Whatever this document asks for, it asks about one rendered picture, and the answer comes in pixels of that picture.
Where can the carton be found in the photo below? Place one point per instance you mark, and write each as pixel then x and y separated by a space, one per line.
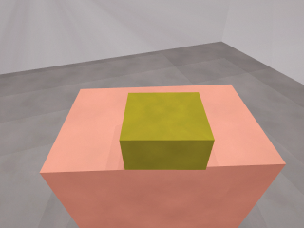
pixel 165 131

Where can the pedestal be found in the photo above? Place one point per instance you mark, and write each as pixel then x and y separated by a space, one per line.
pixel 85 167

